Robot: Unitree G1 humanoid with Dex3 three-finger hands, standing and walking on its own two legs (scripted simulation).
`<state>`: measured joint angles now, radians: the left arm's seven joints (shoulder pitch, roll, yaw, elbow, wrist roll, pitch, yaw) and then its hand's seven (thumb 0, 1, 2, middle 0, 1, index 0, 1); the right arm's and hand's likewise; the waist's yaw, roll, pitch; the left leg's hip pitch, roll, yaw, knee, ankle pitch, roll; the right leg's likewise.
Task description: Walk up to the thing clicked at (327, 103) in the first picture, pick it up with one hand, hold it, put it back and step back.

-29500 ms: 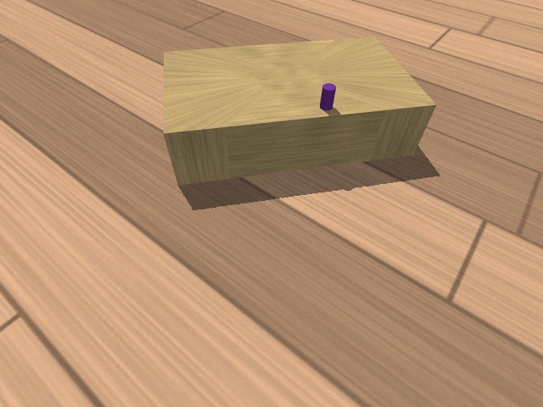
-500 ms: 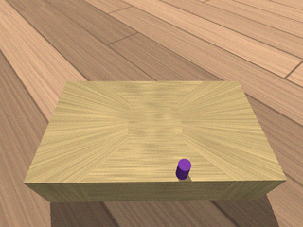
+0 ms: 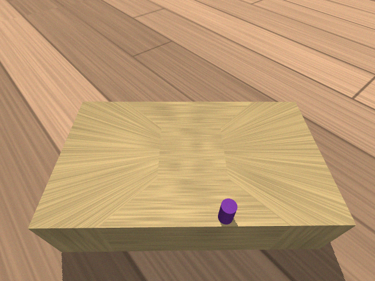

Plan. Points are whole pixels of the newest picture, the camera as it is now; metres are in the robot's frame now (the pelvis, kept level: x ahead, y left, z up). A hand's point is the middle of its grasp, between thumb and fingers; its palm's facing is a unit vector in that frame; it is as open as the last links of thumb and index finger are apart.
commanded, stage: stand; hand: right
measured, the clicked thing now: (227, 211) +0.44 -0.16 -0.40
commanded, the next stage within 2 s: step back in 0.14 s
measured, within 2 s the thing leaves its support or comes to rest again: neither
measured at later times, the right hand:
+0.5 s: hand out of the picture -0.02 -0.23 -0.16, palm faces -0.05 +0.90 -0.44, open 7.3 cm
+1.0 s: hand out of the picture -0.05 -0.21 -0.16, palm faces +0.02 +0.93 -0.36, open 7.4 cm
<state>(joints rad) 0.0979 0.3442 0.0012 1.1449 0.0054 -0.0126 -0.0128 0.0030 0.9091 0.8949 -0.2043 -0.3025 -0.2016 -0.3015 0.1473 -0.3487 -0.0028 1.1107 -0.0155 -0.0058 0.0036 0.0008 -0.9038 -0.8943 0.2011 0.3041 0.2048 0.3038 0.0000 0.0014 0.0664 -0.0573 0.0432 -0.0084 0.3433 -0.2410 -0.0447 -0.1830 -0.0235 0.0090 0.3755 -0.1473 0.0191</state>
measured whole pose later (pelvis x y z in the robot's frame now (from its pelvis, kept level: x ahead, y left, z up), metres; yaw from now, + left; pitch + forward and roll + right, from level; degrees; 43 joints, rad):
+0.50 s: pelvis -0.07 +0.05 -0.03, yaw +0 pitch -1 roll -1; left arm -0.02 0.41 0.07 0.92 0.01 0.06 0.02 0.00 0.91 0.89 -0.20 -0.30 -0.20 -0.30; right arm 0.15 -0.37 -0.05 0.97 -0.03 0.03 0.00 0.00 -0.91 -0.89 0.20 0.30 0.20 0.30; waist -0.02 -0.06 0.21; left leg -0.28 -0.04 0.00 0.69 -0.40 0.05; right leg -0.51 0.04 0.16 0.89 -0.46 0.00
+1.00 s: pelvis -0.15 +0.06 -0.01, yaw -3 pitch -1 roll +2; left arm 0.10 0.34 0.06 0.83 0.02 0.04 0.01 0.00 0.91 0.89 -0.21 -0.30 -0.20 -0.30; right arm 0.13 -0.37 -0.03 0.87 0.00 0.04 -0.01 0.00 -0.90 -0.89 0.20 0.30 0.21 0.30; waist 0.01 -0.01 0.17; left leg -0.41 -0.11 -0.10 1.07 -0.53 0.00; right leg -0.30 0.01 0.07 0.58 -0.26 -0.03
